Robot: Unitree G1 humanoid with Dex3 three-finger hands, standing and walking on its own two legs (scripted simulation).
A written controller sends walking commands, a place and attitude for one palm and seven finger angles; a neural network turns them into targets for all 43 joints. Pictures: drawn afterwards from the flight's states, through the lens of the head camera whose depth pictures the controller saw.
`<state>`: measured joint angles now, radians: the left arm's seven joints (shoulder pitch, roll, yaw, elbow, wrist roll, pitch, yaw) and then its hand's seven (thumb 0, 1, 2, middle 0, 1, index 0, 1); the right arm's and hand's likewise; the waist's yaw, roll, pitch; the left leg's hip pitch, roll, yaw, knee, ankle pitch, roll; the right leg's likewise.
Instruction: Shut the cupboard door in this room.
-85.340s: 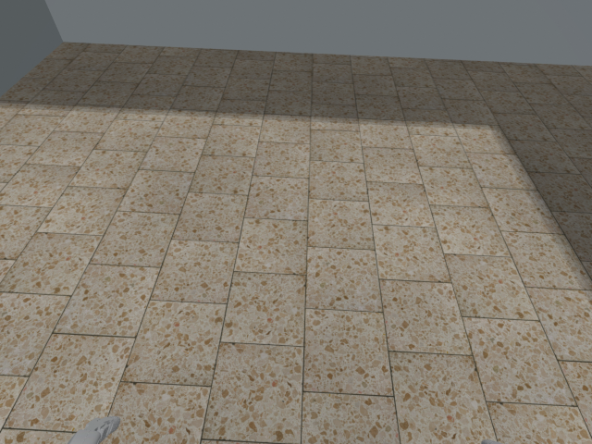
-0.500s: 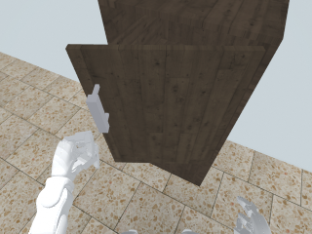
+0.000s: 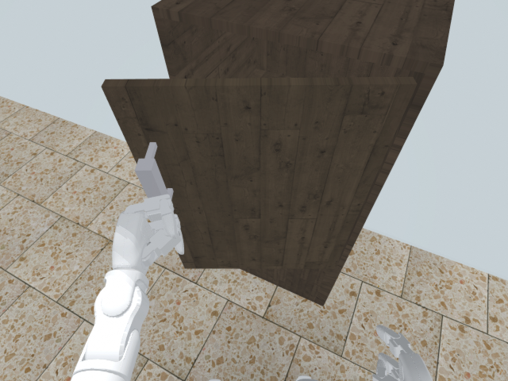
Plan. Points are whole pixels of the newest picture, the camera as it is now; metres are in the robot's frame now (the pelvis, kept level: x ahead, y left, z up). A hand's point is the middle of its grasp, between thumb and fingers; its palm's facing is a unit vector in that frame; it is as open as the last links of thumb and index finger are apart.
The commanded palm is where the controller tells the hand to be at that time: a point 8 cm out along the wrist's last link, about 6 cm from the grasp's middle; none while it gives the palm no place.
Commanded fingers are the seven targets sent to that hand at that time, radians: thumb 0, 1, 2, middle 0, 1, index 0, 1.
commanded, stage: bring the fist close to the handle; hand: left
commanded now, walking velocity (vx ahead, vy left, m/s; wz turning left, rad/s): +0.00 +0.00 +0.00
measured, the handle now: (159, 182) +0.43 +0.18 +0.07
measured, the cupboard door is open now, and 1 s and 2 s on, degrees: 25 17 5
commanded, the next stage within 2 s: push the door shut along its arc in 0.22 s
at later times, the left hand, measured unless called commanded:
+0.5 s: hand (179, 226) +0.34 +0.13 +0.06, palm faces -0.03 -1.00 -0.04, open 3.1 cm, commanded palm +0.32 +0.19 +0.07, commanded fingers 0.00 0.90 0.90 -1.30 -1.50 -1.30 -1.50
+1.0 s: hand (189, 193) +0.40 +0.12 +0.07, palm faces -0.16 -0.99 -0.04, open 3.1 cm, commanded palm +0.39 +0.17 +0.07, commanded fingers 0.00 0.90 0.90 -1.30 -1.50 -1.30 -1.50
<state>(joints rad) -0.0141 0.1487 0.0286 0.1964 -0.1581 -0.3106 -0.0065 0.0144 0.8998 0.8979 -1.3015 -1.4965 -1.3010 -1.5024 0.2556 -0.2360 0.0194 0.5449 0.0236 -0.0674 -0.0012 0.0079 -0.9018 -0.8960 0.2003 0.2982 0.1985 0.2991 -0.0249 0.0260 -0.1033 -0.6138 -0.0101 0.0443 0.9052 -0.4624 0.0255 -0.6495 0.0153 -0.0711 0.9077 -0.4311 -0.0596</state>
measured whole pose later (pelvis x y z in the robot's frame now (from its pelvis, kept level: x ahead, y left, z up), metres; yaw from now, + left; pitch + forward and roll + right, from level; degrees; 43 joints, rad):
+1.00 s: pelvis -0.01 +0.01 +0.00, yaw +1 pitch +12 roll +0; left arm -0.52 0.24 0.09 0.75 -0.18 -0.35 -0.19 0.01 0.90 0.90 -1.30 -1.50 -1.30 -1.50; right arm 0.30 -0.26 0.01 0.62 0.04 -0.04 -0.01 0.01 -0.90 -0.90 0.20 0.30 0.20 0.30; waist -0.07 0.02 -0.08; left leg -0.69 -0.02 0.04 0.92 -0.44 0.04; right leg -0.71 0.01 -0.08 0.90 -0.41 -0.05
